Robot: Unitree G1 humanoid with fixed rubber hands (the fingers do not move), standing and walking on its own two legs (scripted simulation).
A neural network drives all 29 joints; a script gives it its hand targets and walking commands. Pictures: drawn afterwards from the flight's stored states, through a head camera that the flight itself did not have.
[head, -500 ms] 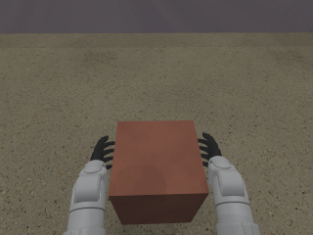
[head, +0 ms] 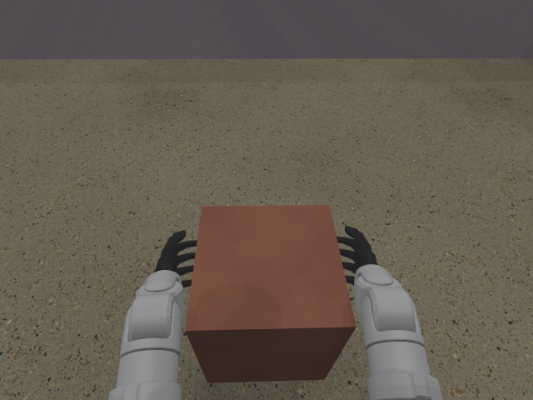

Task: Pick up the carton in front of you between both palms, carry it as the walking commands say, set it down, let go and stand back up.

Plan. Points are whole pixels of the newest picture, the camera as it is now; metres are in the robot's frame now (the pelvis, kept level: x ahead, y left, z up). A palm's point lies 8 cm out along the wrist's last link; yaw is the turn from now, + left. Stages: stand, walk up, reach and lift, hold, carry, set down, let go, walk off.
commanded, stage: carry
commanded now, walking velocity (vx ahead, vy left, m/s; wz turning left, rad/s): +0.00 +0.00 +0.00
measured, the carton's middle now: (266, 297) +0.29 +0.00 -0.04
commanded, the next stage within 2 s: hold in 0.42 s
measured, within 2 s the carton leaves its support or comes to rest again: neither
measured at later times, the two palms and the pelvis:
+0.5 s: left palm (172, 286) +0.27 +0.14 +0.04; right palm (372, 282) +0.27 -0.16 +0.04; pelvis -0.01 +0.00 +0.01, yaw -4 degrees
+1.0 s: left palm (192, 270) +0.33 +0.13 -0.01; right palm (369, 291) +0.28 -0.17 -0.01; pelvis -0.02 +0.05 -0.01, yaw -12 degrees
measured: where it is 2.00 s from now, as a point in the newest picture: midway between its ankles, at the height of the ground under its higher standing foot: outside the picture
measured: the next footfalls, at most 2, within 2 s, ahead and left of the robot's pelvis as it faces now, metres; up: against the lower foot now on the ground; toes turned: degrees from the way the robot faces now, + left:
none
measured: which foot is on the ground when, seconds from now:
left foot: down 0.00-1.00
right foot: down 0.00-1.00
